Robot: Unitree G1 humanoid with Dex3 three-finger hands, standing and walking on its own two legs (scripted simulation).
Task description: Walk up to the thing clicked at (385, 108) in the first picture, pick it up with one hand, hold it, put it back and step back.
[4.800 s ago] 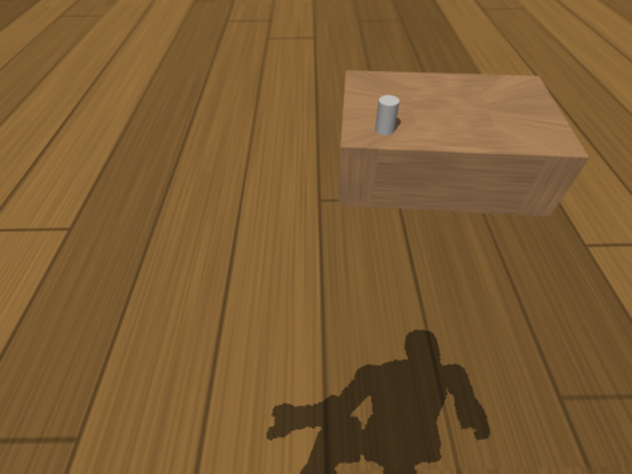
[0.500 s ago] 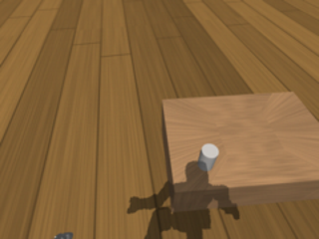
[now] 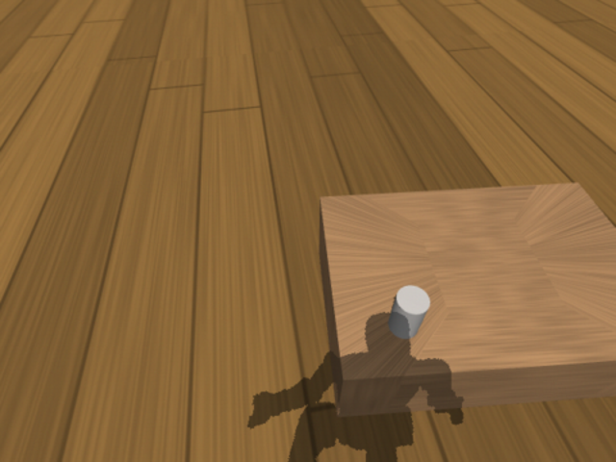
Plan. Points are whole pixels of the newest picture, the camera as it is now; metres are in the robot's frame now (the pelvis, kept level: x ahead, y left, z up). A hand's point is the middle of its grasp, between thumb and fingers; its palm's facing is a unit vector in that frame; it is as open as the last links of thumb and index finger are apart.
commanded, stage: walk up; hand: right
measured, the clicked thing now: (407, 312) +0.52 -0.23 -0.38
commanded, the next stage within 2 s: stand in 0.38 s
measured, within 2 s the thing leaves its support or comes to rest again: neither
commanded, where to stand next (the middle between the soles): +0.06 -0.01 m, yaw +0 degrees
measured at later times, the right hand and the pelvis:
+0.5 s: hand out of the picture +0.07 -0.25 -0.16, palm faces -0.01 +0.94 -0.34, open 7.4 cm; pelvis +0.00 +0.00 +0.00, yaw +0 degrees
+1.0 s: hand out of the picture +0.07 -0.25 -0.16, palm faces -0.04 +0.95 -0.32, open 7.4 cm; pelvis +0.00 +0.00 +0.00, yaw +1 degrees
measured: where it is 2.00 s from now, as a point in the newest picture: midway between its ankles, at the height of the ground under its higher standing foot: outside the picture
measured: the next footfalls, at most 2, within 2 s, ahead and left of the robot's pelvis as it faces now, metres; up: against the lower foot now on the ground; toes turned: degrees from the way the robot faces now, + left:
none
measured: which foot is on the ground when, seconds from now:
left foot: down 0.00-1.00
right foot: down 0.00-1.00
